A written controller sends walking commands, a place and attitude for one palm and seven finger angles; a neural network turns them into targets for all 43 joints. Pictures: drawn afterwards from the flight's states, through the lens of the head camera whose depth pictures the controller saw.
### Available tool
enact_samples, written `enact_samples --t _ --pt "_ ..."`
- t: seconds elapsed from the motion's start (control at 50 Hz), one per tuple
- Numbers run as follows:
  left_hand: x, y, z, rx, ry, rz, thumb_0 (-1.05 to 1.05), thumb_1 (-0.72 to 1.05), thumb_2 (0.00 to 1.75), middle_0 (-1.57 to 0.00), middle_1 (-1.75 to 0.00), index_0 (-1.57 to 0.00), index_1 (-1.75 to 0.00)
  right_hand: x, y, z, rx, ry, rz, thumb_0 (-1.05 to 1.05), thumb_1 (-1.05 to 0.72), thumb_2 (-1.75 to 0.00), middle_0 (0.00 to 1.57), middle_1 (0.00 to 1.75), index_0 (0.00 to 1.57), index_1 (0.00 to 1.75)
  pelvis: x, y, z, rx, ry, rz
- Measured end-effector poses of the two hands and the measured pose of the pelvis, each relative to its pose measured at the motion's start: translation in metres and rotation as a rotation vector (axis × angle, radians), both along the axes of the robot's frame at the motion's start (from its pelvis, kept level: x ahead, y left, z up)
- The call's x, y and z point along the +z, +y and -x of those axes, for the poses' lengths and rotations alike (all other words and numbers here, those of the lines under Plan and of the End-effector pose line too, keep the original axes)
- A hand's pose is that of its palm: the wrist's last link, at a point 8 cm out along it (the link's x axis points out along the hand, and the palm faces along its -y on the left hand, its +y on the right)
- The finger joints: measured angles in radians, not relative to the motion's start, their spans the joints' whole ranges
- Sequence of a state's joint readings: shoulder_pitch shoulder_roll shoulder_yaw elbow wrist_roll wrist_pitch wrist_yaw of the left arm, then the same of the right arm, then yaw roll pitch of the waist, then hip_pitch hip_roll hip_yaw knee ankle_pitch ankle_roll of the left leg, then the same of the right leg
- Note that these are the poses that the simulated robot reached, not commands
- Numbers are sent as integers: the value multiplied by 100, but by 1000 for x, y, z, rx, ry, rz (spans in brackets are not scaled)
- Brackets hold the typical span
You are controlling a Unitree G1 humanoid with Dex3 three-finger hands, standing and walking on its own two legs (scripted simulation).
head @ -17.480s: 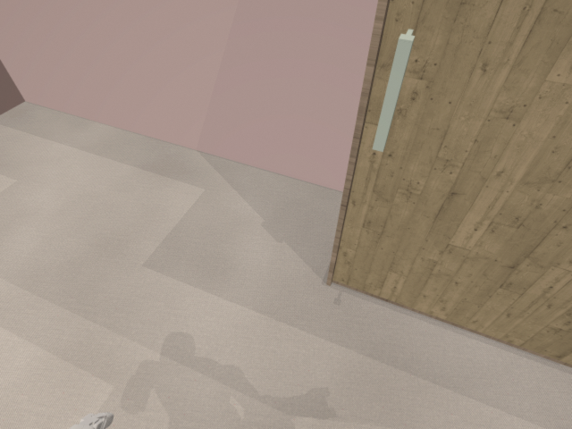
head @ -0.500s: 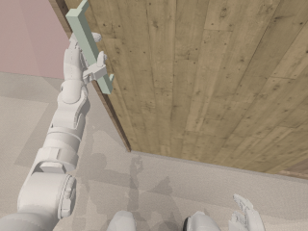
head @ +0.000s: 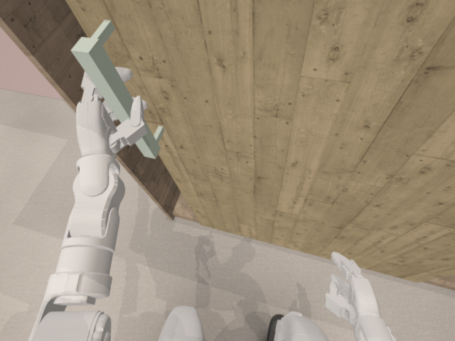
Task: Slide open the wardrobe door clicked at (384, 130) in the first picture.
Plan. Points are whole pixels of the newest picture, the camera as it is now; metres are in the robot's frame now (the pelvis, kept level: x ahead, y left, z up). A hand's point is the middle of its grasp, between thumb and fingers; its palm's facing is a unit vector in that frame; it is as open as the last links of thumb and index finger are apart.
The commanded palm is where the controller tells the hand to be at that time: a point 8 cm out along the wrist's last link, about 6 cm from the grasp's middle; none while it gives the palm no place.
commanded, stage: step sideways, sliding the door along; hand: left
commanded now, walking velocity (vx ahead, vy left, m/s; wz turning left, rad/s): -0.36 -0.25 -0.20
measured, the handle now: (133, 101) +0.44 +0.23 +0.12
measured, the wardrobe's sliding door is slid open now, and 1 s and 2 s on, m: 0.14 0.49 0.69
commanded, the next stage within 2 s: stop walking and hold the door there in 1.86 s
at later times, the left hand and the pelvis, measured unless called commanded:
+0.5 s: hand (249, 144) +0.36 +0.03 +0.13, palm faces +0.18 -0.98 -0.08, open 6.6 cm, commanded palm +0.33 +0.01 +0.13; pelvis +0.01 -0.12 +0.01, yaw -4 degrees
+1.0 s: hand (382, 173) +0.34 -0.14 +0.13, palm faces +0.04 -1.00 -0.05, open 6.4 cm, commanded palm +0.31 -0.15 +0.13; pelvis -0.04 -0.23 +0.02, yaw -7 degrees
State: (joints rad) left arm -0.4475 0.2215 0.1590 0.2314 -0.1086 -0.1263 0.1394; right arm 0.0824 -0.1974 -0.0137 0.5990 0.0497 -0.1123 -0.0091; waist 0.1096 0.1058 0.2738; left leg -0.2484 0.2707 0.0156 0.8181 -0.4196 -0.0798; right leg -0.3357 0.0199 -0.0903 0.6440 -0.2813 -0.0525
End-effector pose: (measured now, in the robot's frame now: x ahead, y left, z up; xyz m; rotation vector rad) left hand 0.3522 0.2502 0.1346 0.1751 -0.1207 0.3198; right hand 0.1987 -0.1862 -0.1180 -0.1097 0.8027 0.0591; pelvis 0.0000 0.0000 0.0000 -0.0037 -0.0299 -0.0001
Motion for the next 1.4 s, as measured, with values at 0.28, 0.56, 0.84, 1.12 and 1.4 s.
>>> enact_samples --t 0.28,0.56,0.84,1.12,1.4 --pt "-6 -97 10 -146 -95 109 2 72 82 -40 -139 -12 -134 34 -80 -6 -36 -19 154 1 -91 -90 20 30 20 29 7 -42 0 1 51 -16" --pt "-3 -191 20 -115 -58 37 0 69 83 -41 -140 -17 -135 12 -128 3 22 -42 -40 1 -90 -90 20 30 20 30 1 -145 -7 -68 -12 36" --pt "-6 -283 31 -262 -73 101 -1 73 79 -39 -140 -15 -133 37 -250 37 -137 -43 173 1 -91 -90 20 30 20 29 6 -187 26 -64 48 -15" --pt "-2 -375 42 -236 -32 50 -1 73 82 -36 -140 -16 -136 19 -301 78 -88 -36 7 1 -90 -90 20 30 20 30 1 -293 43 -125 -2 29" --pt "-2 -459 53 -319 -16 74 -1 74 79 -35 -140 -16 -134 32 -407 118 -161 13 154 1 -91 -90 20 30 20 29 9 -349 83 -112 12 3"
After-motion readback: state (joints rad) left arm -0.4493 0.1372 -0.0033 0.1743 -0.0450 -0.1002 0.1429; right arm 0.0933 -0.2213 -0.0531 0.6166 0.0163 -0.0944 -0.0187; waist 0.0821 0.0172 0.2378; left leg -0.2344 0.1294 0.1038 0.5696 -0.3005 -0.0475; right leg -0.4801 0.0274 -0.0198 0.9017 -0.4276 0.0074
